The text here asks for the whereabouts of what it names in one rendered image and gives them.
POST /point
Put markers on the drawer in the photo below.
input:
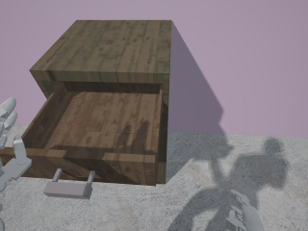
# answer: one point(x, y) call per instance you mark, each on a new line
point(111, 128)

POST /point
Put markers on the robot right hand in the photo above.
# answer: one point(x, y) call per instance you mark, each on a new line
point(246, 219)

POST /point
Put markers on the robot left hand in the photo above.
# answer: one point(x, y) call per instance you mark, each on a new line
point(18, 165)

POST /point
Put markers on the cabinet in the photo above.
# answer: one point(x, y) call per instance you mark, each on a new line
point(112, 51)

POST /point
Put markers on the handle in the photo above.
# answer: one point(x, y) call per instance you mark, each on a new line
point(69, 190)

